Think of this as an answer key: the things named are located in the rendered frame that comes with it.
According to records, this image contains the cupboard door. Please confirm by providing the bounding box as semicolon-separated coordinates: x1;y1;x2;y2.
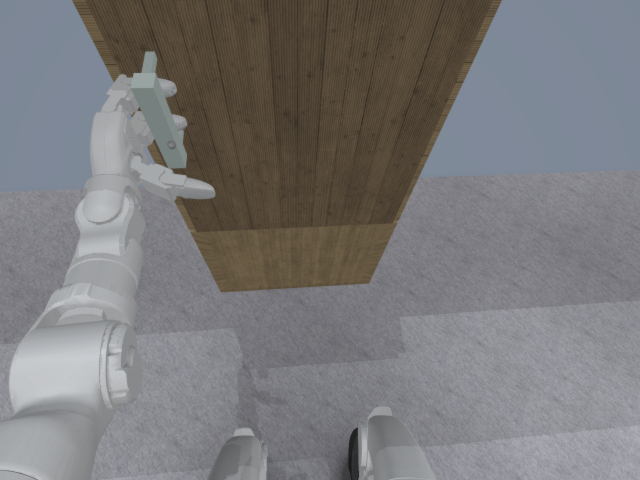
86;0;493;232

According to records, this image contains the robot left upper arm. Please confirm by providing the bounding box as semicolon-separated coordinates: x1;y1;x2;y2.
0;320;143;480

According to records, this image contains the left robot hand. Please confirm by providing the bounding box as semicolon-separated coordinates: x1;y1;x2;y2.
90;74;215;202

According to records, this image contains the left robot shin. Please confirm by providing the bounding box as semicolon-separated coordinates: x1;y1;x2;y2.
233;428;255;437

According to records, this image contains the handle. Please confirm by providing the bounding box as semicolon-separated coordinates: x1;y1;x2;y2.
131;51;187;169

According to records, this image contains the robot right thigh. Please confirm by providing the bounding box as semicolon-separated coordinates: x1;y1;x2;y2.
358;415;437;480

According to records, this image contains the left robot forearm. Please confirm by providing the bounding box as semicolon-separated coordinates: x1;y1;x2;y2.
9;174;145;411

